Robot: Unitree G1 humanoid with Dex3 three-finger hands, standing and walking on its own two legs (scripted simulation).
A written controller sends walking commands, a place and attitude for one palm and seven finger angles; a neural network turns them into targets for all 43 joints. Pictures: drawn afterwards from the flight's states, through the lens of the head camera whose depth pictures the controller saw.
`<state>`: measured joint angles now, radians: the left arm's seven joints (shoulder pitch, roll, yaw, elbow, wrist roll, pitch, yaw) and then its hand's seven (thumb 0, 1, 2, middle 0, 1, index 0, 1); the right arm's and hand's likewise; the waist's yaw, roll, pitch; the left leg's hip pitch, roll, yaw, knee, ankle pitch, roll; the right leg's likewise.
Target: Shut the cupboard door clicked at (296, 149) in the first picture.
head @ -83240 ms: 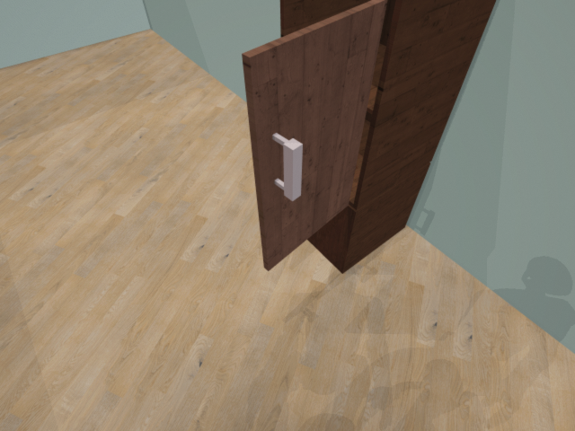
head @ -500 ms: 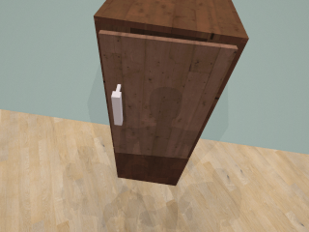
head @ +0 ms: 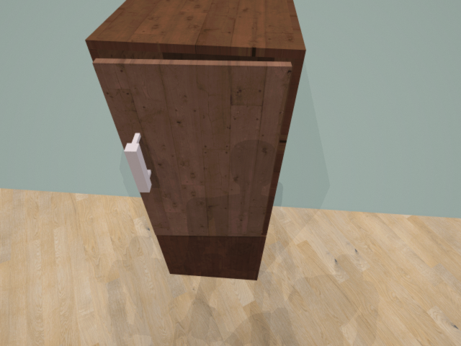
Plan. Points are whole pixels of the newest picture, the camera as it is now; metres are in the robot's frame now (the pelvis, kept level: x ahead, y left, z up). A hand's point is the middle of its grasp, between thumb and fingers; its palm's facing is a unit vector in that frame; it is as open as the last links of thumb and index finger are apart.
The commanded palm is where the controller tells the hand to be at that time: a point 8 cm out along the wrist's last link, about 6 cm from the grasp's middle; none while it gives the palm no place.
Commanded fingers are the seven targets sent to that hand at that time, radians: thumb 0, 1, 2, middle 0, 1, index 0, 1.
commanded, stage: come to a stop and stand still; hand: left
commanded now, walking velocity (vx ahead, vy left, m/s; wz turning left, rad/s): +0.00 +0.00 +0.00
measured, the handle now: (141, 162) +0.49 +0.22 +0.02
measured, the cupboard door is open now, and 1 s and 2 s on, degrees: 4 4 4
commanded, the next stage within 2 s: look again from close up in 0.70 s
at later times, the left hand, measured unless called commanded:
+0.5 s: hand out of the picture +0.01 +0.16 -0.18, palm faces +0.05 -0.99 -0.15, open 7.4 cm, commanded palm none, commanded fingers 0.00 0.90 0.90 -0.20 -0.30 -0.20 -0.30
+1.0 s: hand out of the picture +0.03 +0.22 -0.19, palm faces -0.02 -0.98 -0.22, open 7.4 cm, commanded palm none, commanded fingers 0.00 0.90 0.90 -0.20 -0.30 -0.20 -0.30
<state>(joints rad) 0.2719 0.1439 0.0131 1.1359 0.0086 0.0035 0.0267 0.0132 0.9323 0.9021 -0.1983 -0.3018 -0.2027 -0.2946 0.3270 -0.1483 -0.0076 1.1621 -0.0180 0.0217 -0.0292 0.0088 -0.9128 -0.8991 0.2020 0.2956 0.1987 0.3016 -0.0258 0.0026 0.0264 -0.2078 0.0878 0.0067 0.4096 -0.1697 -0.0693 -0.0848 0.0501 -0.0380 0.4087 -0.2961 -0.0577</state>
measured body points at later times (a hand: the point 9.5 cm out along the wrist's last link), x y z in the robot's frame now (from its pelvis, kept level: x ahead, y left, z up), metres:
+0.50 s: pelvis +0.03 +0.00 +0.00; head +0.04 +0.01 +0.45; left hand +0.01 +0.21 -0.17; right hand +0.03 -0.22 -0.16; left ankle +0.03 +0.17 -0.74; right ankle -0.04 -0.08 -0.74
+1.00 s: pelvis +0.02 +0.05 -0.01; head +0.03 +0.05 +0.44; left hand +0.04 +0.28 -0.17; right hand +0.04 -0.18 -0.16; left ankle +0.04 +0.16 -0.74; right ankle -0.04 -0.08 -0.74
